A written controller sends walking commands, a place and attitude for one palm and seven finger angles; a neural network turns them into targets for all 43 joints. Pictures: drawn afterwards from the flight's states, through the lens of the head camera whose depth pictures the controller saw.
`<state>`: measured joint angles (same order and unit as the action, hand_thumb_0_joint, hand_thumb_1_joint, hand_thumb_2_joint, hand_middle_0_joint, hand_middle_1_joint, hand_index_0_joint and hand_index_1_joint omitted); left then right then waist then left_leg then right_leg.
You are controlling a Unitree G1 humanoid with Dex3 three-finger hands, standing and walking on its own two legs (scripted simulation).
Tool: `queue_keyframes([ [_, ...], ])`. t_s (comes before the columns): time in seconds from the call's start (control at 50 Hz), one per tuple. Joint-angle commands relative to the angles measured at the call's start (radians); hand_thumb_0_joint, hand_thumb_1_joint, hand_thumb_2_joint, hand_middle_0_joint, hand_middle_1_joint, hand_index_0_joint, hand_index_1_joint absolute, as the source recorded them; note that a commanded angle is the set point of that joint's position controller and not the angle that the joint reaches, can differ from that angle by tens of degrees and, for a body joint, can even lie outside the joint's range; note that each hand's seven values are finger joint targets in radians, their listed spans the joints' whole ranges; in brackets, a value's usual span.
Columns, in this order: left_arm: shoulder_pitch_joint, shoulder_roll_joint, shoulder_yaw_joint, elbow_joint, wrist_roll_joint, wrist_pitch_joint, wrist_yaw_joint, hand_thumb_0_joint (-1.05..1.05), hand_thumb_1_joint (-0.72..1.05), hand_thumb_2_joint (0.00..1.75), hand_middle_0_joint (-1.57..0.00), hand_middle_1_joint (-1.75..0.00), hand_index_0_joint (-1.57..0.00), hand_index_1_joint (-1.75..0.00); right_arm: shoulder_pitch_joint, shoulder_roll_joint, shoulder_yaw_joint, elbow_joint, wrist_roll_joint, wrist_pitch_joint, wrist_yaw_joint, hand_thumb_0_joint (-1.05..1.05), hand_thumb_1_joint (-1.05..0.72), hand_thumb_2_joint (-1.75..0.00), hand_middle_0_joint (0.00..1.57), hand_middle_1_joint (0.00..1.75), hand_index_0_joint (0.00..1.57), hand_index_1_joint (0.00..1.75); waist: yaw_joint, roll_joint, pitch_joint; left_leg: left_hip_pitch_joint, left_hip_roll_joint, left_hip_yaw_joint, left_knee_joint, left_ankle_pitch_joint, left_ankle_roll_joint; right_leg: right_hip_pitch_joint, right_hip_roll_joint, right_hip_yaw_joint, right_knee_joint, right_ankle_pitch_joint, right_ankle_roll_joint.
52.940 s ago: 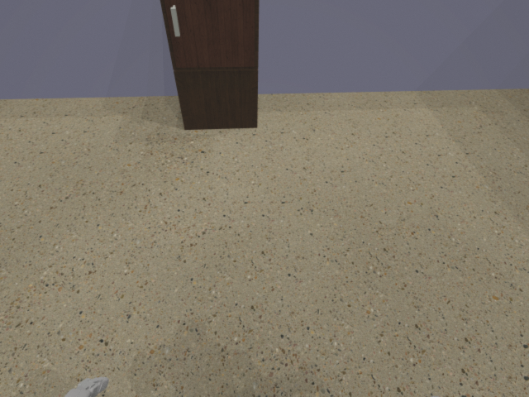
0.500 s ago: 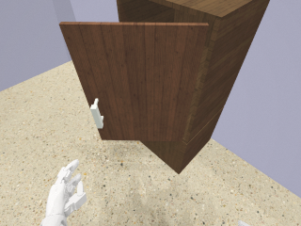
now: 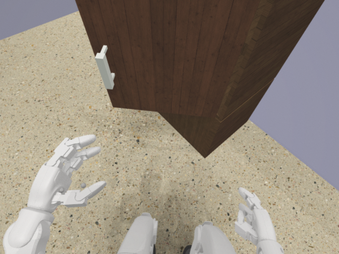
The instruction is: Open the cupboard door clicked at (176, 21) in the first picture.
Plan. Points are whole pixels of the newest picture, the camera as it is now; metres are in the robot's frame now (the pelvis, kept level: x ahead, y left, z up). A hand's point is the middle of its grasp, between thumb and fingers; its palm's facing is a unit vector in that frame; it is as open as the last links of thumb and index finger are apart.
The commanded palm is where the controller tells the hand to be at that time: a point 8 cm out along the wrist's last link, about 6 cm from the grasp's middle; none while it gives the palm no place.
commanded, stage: raise the hand with hooked fingers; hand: left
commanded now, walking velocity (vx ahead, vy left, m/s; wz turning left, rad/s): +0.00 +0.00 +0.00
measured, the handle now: (107, 67) +0.60 +0.26 +0.01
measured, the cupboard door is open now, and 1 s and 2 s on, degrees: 43 43 43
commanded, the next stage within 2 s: move the hooked fingers beside the handle in 1.40 s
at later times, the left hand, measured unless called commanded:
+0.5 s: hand (60, 169) +0.27 +0.26 +0.04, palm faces -0.01 -1.00 -0.04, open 13.1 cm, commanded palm +0.25 +0.32 +0.05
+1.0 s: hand (42, 152) +0.30 +0.32 +0.04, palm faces -0.01 -1.00 -0.04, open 14.0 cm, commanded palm +0.28 +0.35 +0.05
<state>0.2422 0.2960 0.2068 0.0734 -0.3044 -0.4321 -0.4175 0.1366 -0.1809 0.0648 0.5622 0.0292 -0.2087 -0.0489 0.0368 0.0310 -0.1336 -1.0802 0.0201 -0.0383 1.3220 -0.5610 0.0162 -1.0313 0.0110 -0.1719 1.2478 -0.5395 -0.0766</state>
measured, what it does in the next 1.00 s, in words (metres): stands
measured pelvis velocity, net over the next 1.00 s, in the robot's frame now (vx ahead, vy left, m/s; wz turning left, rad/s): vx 0.01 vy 0.04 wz -0.03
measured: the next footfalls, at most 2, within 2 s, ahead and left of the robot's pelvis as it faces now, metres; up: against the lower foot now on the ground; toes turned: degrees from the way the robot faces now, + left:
none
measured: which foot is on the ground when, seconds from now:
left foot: down 0.00-1.00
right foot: down 0.00-1.00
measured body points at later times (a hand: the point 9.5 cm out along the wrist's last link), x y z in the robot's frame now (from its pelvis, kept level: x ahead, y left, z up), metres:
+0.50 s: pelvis +0.01 +0.03 +0.01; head +0.10 +0.05 +0.45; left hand +0.26 +0.32 +0.05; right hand +0.19 -0.23 -0.05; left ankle +0.04 +0.11 -0.62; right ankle +0.04 -0.08 -0.62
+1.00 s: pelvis +0.01 +0.04 +0.01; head +0.12 +0.07 +0.44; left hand +0.30 +0.37 +0.05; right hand +0.17 -0.21 -0.07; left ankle +0.04 +0.11 -0.62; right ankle +0.04 -0.08 -0.62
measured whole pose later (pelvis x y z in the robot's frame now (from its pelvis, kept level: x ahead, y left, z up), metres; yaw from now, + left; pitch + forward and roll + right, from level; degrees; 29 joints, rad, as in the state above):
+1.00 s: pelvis +0.01 +0.04 +0.01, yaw -1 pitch +21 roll -5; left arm 0.00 0.43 0.44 0.40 -0.38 -0.36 -0.53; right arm 0.24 -0.28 0.03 0.55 0.04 -0.20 -0.05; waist -0.01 0.02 -0.15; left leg -1.09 0.00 0.01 1.28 -0.55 0.07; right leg -1.04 0.00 -0.12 1.19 -0.51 -0.02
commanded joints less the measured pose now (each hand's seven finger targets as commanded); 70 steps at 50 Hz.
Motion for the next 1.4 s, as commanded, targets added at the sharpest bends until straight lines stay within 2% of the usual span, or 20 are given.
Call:
queue_keyframes([
  [0.0,0.058,0.175,0.208,-0.095,-0.079,0.122,0.0,0.0,0.06,0.54,-0.26,-0.84,-0.26,-0.84,-0.011,-0.192,-0.112,-0.191,0.02,-0.039,-0.03,0.0,-0.9,-0.9,0.2,0.3,0.2,0.3,0.011,-0.063,-0.362,0.136,-0.035,0.0,-0.224,0.237,0.018,0.381,-0.02,0.219,-0.296,0.103,0.073],
  [0.04,0.055,0.191,0.264,-0.121,-0.096,0.099,0.052,0.0,0.01,0.52,-0.26,-0.87,-0.26,-0.87,-0.008,-0.168,-0.111,-0.184,0.01,-0.041,-0.027,0.0,-0.9,-0.9,0.2,0.3,0.2,0.3,0.03,-0.057,-0.368,0.129,-0.027,-0.007,-0.22,0.28,0.011,0.411,-0.02,0.225,-0.276,0.171,0.071],
  [0.08,0.045,0.179,0.268,-0.167,-0.084,0.025,0.097,0.0,-0.03,0.5,-0.27,-0.9,-0.27,-0.9,0.013,-0.151,-0.116,-0.16,0.003,-0.054,-0.019,0.0,-0.9,-0.9,0.2,0.3,0.2,0.3,0.026,-0.026,-0.364,0.142,-0.018,-0.007,-0.227,0.301,0.007,0.395,-0.022,0.222,-0.259,0.216,0.07],
  [0.12,0.018,0.145,0.215,-0.148,-0.058,-0.046,0.117,0.0,-0.08,0.48,-0.27,-0.93,-0.27,-0.93,0.03,-0.158,-0.12,-0.132,-0.004,-0.061,-0.011,0.0,-0.9,-0.9,0.2,0.3,0.2,0.3,-0.01,-0.025,-0.301,0.138,-0.014,-0.006,-0.229,0.281,0.009,0.324,-0.014,0.203,-0.249,0.187,0.068],
  [0.2,-0.053,0.122,0.126,-0.028,-0.022,-0.119,0.062,0.0,-0.17,0.44,-0.28,-0.99,-0.28,-0.99,0.06,-0.203,-0.123,-0.105,-0.002,-0.071,-0.011,0.0,-0.9,-0.9,0.2,0.3,0.2,0.3,-0.068,0.0,-0.195,0.121,-0.016,-0.01,-0.221,0.181,0.018,0.169,-0.005,0.184,-0.247,0.031,0.056],
  [0.24,-0.091,0.12,0.1,0.008,-0.04,-0.11,0.012,0.0,-0.22,0.42,-0.28,-1.02,-0.28,-1.02,0.073,-0.226,-0.123,-0.114,0.007,-0.075,-0.019,0.0,-0.9,-0.9,0.2,0.3,0.2,0.3,-0.083,-0.002,-0.176,0.128,-0.018,-0.016,-0.227,0.137,0.021,0.135,-0.002,0.181,-0.253,-0.011,0.053],
  [0.34,-0.096,0.269,0.241,-0.089,-0.073,-0.084,-0.015,0.0,-0.34,0.37,-0.29,-1.1,-0.29,-1.1,0.095,-0.243,-0.13,-0.135,0.009,-0.085,-0.028,0.0,-0.9,-0.9,0.2,0.3,0.2,0.3,-0.019,0.084,-0.355,0.259,-0.016,-0.027,-0.267,0.275,0.012,0.216,0.008,0.143,-0.207,0.148,0.041],
  [0.38,-0.073,0.262,0.262,-0.13,-0.078,-0.088,0.01,0.0,-0.38,0.35,-0.29,-1.12,-0.29,-1.12,0.089,-0.231,-0.13,-0.14,0.003,-0.081,-0.02,0.0,-0.9,-0.9,0.2,0.3,0.2,0.3,-0.002,0.119,-0.38,0.312,-0.015,-0.032,-0.282,0.357,-0.002,0.221,0.006,0.119,-0.19,0.21,0.041],
  [0.46,-0.084,0.212,0.248,-0.056,-0.072,-0.082,0.049,0.0,-0.48,0.31,-0.3,-1.18,-0.3,-1.18,0.085,-0.229,-0.126,-0.132,-0.003,-0.062,-0.008,0.0,-0.9,-0.9,0.2,0.3,0.2,0.3,-0.024,0.081,-0.303,0.301,-0.011,-0.044,-0.279,0.365,-0.018,0.159,0.017,0.091,-0.176,0.204,0.042],
  [0.52,-0.124,0.186,0.198,0.031,-0.047,-0.049,0.028,0.0,-0.5,0.3,-0.3,-1.2,-0.3,-1.2,0.089,-0.244,-0.121,-0.139,-0.002,-0.048,-0.004,0.0,-0.9,-0.9,0.2,0.3,0.2,0.3,-0.053,0.081,-0.235,0.266,-0.011,-0.051,-0.288,0.281,-0.021,0.102,0.015,0.085,-0.184,0.151,0.046],
  [0.56,-0.181,0.196,0.183,0.056,-0.044,-0.031,-0.012,0.0,-0.5,0.3,-0.3,-1.2,-0.3,-1.2,0.1,-0.259,-0.119,-0.147,0.004,-0.041,-0.01,0.0,-0.9,-0.9,0.2,0.3,0.2,0.3,-0.067,0.05,-0.241,0.268,-0.007,-0.059,-0.285,0.267,-0.02,0.09,0.019,0.085,-0.184,0.145,0.045],
  [0.64,-0.282,0.256,0.22,0.044,-0.063,-0.017,-0.068,0.0,-0.5,0.3,-0.3,-1.2,-0.3,-1.2,0.109,-0.266,-0.113,-0.157,0.008,-0.045,-0.023,0.0,-0.9,-0.9,0.2,0.3,0.2,0.3,-0.063,0.065,-0.288,0.291,-0.01,-0.068,-0.281,0.268,-0.02,0.103,0.023,0.094,-0.184,0.145,0.04],
  [0.68,-0.308,0.302,0.265,0.007,-0.07,-0.033,-0.075,0.0,-0.5,0.3,-0.3,-1.2,-0.3,-1.2,0.109,-0.265,-0.113,-0.155,0.005,-0.049,-0.024,0.0,-0.9,-0.9,0.2,0.3,0.2,0.3,-0.041,0.099,-0.354,0.345,-0.007,-0.078,-0.283,0.326,-0.031,0.109,0.019,0.094,-0.175,0.161,0.038],
  [0.76,-0.307,0.343,0.316,0.001,-0.083,-0.058,-0.067,0.0,-0.5,0.3,-0.3,-1.2,-0.3,-1.2,0.112,-0.26,-0.109,-0.139,-0.004,-0.054,-0.019,0.0,-0.9,-0.9,0.2,0.3,0.2,0.3,-0.022,0.137,-0.396,0.399,0.0,-0.091,-0.273,0.439,-0.056,0.089,0.02,0.086,-0.154,0.189,0.035],
  [0.84,-0.3,0.321,0.307,0.129,-0.088,-0.024,-0.089,0.0,-0.5,0.3,-0.3,-1.2,-0.3,-1.2,0.117,-0.268,-0.11,-0.135,0.003,-0.039,-0.016,0.0,-0.9,-0.9,0.2,0.3,0.2,0.3,-0.038,0.091,-0.328,0.333,0.001,-0.087,-0.272,0.401,-0.049,0.075,0.022,0.078,-0.154,0.175,0.037],
  [0.94,-0.322,0.305,0.278,0.145,-0.105,0.017,-0.14,0.0,-0.5,0.3,-0.3,-1.2,-0.3,-1.2,0.124,-0.278,-0.115,-0.153,0.015,-0.038,-0.016,0.0,-0.9,-0.9,0.2,0.3,0.2,0.3,-0.041,0.083,-0.35,0.327,-0.005,-0.078,-0.28,0.366,-0.034,0.099,0.02,0.087,-0.177,0.169,0.038],
  [1.0,-0.306,0.339,0.301,0.082,-0.102,0.0,-0.129,0.0,-0.5,0.3,-0.3,-1.2,-0.3,-1.2,0.136,-0.281,-0.122,-0.151,0.01,-0.042,-0.007,0.0,-0.9,-0.9,0.2,0.3,0.2,0.3,-0.03,0.101,-0.398,0.381,0.003,-0.085,-0.28,0.434,-0.041,0.103,0.018,0.088,-0.179,0.191,0.041],
  [1.08,-0.298,0.368,0.344,0.089,-0.097,-0.037,-0.088,0.0,-0.5,0.3,-0.3,-1.2,-0.3,-1.2,0.137,-0.273,-0.119,-0.144,0.002,-0.04,-0.001,0.0,-0.9,-0.9,0.2,0.3,0.2,0.3,-0.028,0.094,-0.347,0.34,0.0,-0.078,-0.28,0.399,-0.042,0.095,0.02,0.088,-0.171,0.172,0.038],
  [1.24,-0.327,0.328,0.291,0.121,-0.093,-0.033,-0.099,0.0,-0.5,0.3,-0.3,-1.2,-0.3,-1.2,0.128,-0.273,-0.112,-0.153,0.01,-0.031,-0.01,0.0,-0.9,-0.9,0.2,0.3,0.2,0.3,-0.052,0.093,-0.322,0.276,-0.01,-0.058,-0.278,0.273,-0.015,0.114,0.02,0.105,-0.188,0.133,0.037],
  [1.38,-0.322,0.357,0.329,0.105,-0.103,-0.038,-0.098,0.0,-0.5,0.3,-0.3,-1.2,-0.3,-1.2,0.124,-0.263,-0.108,-0.149,0.009,-0.03,-0.016,0.0,-0.9,-0.9,0.2,0.3,0.2,0.3,-0.045,0.065,-0.337,0.249,-0.014,-0.042,-0.256,0.278,0.001,0.155,0.017,0.122,-0.199,0.15,0.043],
])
